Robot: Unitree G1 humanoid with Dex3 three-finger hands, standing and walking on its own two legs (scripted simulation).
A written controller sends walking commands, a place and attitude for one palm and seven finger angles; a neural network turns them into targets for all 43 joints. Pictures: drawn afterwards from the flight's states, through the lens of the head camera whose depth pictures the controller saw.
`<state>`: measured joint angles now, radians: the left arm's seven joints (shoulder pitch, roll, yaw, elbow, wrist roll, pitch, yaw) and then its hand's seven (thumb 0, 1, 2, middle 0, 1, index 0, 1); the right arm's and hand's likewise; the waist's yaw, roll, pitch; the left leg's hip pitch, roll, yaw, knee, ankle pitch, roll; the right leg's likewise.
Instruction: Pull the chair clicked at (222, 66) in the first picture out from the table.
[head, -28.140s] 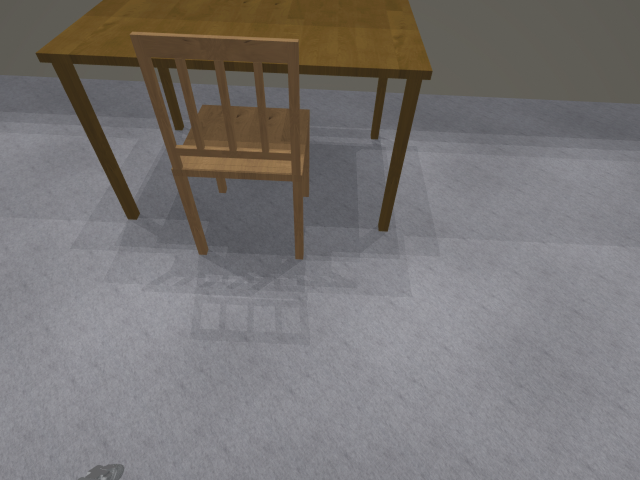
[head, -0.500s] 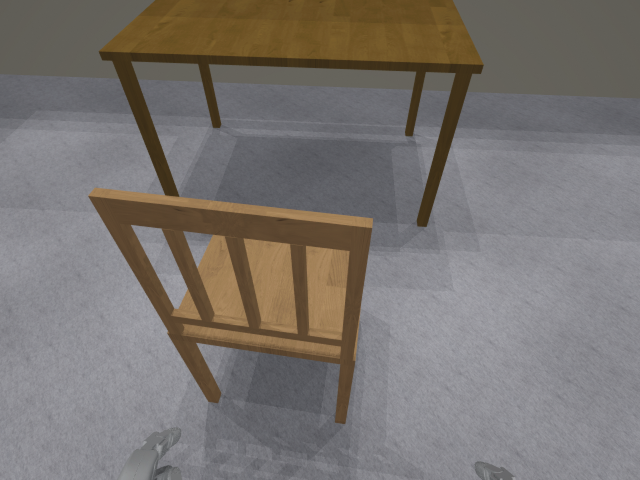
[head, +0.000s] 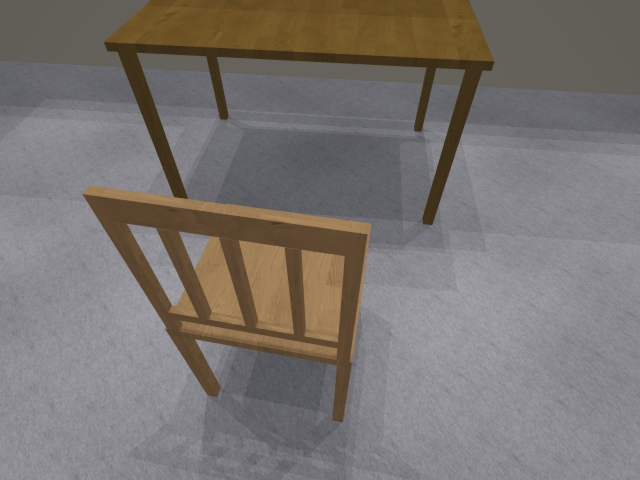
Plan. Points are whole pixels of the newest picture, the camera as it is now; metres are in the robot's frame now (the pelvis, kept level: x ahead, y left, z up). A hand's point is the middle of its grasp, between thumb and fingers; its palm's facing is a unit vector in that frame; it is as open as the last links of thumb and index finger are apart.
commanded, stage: let the arm hang, fingers relaxed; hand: left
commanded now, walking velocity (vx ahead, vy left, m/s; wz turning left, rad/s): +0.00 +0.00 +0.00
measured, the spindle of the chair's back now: (241, 285) +0.44 +0.18 -0.11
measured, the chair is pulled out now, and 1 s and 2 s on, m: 0.66 0.66 0.66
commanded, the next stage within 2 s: look to check the result in 0.38 s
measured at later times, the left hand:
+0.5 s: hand out of the picture +0.01 +0.17 -0.17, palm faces +0.04 -0.98 -0.18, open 7.3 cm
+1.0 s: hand out of the picture +0.01 +0.17 -0.17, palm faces +0.05 -0.98 -0.18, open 7.3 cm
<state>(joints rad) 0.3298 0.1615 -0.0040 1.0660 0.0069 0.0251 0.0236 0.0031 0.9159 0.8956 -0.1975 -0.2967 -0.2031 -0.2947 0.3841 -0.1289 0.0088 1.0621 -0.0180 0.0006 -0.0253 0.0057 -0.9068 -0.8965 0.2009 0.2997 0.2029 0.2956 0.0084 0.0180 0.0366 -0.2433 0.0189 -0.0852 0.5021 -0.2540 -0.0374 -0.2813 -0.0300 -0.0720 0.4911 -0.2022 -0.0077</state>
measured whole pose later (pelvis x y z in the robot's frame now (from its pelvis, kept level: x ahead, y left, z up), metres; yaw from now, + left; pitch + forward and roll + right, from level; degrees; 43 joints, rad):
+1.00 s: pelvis +0.01 +0.00 +0.00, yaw +0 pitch +0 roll +0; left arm 0.31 0.13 0.01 1.06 0.01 0.01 0.03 0.01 0.91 0.90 -0.20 -0.30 -0.20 -0.29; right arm 0.34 -0.11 0.00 1.07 -0.02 -0.01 -0.03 0.00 -0.91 -0.90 0.20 0.30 0.20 0.30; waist 0.01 0.00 0.04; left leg -0.22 0.02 -0.08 0.48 -0.26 -0.04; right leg -0.26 -0.03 -0.07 0.47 -0.21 0.00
